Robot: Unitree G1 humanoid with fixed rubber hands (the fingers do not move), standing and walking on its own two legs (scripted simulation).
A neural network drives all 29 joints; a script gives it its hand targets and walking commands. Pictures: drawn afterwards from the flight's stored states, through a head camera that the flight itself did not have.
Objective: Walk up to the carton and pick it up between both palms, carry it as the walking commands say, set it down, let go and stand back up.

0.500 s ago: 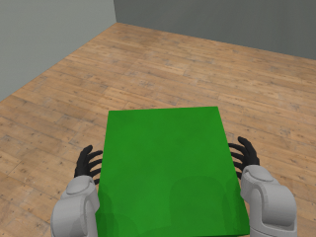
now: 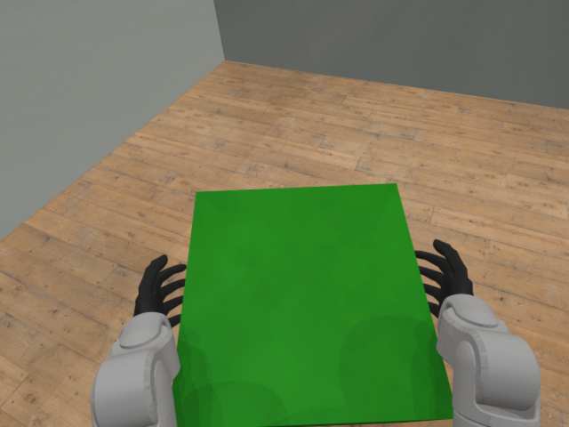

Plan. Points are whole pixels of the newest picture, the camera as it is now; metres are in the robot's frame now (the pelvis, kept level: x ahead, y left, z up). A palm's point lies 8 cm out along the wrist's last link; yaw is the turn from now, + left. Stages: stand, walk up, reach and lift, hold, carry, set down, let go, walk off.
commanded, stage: carry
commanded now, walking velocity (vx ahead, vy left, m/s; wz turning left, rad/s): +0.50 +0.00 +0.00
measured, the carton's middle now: (301, 310) +0.30 +0.00 +0.01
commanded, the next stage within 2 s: none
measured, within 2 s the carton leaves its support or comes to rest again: neither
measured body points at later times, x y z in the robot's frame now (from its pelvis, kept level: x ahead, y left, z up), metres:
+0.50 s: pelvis +0.33 -0.01 -0.02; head +0.37 -0.02 +0.43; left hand +0.60 +0.16 +0.07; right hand +0.60 -0.20 +0.05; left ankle +0.16 +0.11 -0.72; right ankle +0.42 -0.11 -0.75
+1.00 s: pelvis +0.50 -0.01 -0.01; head +0.51 -0.01 +0.44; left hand +0.76 +0.17 +0.08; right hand +0.76 -0.20 +0.08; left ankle +0.43 +0.11 -0.74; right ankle +0.42 -0.11 -0.74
